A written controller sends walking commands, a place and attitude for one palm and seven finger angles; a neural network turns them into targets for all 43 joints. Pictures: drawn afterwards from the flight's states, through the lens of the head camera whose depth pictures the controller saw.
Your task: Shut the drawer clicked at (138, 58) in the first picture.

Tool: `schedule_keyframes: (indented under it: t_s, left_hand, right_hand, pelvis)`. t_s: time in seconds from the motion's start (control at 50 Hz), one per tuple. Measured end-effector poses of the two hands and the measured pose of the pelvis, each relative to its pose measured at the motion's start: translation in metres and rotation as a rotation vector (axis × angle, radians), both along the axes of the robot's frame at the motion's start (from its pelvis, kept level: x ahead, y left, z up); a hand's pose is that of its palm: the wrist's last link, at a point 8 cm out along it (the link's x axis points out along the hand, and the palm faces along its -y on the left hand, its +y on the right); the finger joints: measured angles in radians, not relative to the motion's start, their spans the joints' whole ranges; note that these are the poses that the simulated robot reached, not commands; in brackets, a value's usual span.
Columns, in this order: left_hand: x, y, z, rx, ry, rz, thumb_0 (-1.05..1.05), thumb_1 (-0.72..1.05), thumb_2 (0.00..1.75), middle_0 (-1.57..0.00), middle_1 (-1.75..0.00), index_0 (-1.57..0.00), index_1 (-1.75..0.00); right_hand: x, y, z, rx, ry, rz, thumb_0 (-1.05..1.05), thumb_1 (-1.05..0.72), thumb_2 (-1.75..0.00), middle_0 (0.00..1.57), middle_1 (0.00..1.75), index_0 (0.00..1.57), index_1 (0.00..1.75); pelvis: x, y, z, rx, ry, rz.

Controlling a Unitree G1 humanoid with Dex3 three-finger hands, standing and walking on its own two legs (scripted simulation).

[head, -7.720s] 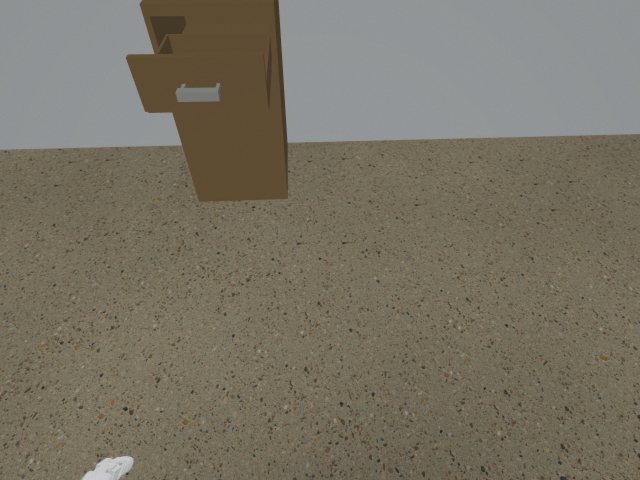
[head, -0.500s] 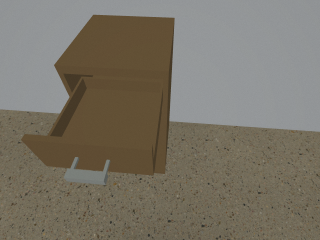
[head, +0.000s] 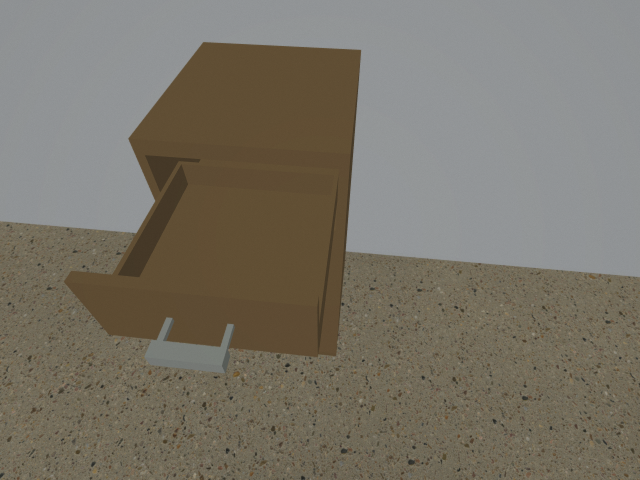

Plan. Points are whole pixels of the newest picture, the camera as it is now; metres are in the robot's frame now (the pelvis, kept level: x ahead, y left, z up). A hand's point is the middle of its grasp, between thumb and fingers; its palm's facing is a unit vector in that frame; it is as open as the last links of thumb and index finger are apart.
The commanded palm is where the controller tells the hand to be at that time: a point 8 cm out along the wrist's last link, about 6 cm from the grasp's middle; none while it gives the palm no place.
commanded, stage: come to a stop and stand still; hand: left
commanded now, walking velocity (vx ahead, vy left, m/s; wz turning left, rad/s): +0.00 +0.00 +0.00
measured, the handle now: (193, 341) +0.31 +0.22 -0.06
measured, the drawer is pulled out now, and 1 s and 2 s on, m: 0.30 0.30 0.30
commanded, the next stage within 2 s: look again from close up in 0.18 s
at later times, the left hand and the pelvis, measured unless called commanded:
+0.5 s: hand out of the picture +0.01 +0.17 -0.18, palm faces +0.02 -0.98 -0.22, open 7.4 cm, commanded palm none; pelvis +0.03 -0.01 -0.01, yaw +1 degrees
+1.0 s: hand out of the picture +0.14 +0.20 -0.13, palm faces +0.17 -0.97 -0.20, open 7.3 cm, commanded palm +0.13 +0.24 -0.07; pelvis +0.04 +0.01 -0.01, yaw +0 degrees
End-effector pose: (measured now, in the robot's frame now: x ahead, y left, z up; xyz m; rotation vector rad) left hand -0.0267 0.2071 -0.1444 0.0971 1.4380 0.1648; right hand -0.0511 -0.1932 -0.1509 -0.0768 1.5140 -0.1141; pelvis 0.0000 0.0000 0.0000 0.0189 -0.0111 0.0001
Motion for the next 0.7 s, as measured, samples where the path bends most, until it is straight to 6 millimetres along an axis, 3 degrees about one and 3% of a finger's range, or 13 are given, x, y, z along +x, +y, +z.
schedule_keyframes:
  t_s: [0.24,0.38,0.52,0.7]
  left_hand:
    - [-0.002,-0.02,-0.002,-0.034,0.017,0.012,0.0,0.9,0.9,-0.2,-0.3,-0.19,-0.3]
    - [0.009,-0.012,-0.002,0.004,0.01,-0.035,0.01,0.91,0.9,-0.2,-0.3,-0.2,-0.3]
    - [0.043,0.009,-0.001,0.059,-0.046,-0.041,0.01,0.91,0.9,-0.2,-0.3,-0.2,-0.3]
    - [0.096,0.023,0.002,0.082,-0.152,-0.06,0.0,0.91,0.9,-0.2,-0.3,-0.19,-0.3]
  right_hand:
    - [0.032,0.004,-0.003,0.01,-0.061,0.012,0.0,-0.91,-0.9,0.2,0.3,0.2,0.3]
    - [0.048,-0.016,-0.009,-0.014,-0.085,0.005,0.01,-0.92,-0.9,0.2,0.3,0.2,0.3]
    - [0.069,-0.03,-0.009,-0.045,-0.109,0.003,0.0,-0.92,-0.9,0.2,0.3,0.2,0.3]
    - [0.096,-0.026,-0.008,-0.05,-0.134,0.026,0.0,-0.91,-0.9,0.2,0.3,0.2,0.3]
  pelvis:
    - [0.01,-0.002,0.0,0.001,0.0,0.0]
    - [0.013,-0.006,-0.006,0.001,0.025,0.003]
    - [0.029,-0.005,-0.008,-0.014,0.032,0.013]
    - [0.039,0.0,-0.008,-0.014,0.017,0.014]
